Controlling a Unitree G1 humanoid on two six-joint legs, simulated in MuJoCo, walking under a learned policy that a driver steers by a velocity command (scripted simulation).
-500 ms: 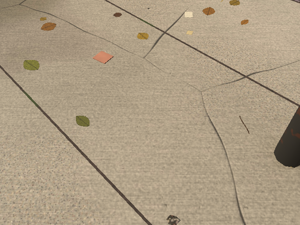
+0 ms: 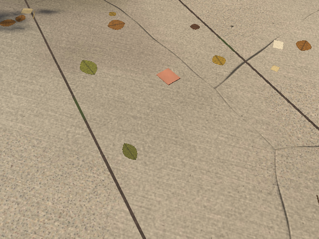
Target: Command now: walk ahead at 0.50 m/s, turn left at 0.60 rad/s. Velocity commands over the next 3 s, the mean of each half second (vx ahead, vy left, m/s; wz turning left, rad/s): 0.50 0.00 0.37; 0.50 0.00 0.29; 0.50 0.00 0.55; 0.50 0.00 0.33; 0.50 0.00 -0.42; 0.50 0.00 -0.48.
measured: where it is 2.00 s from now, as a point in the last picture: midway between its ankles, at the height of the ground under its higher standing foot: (94, 132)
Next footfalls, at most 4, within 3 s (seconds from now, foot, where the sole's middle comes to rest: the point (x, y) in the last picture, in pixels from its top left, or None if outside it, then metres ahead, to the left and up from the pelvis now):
0.28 right None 0.34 -0.15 -0.77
0.80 left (126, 212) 0.58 0.14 -0.77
1.30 right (146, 146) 0.91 0.06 -0.77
1.80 left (67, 140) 0.95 0.45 -0.77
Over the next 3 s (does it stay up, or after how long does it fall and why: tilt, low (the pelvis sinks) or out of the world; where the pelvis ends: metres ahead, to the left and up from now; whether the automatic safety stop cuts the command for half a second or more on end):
stays up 1.45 0.69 0.00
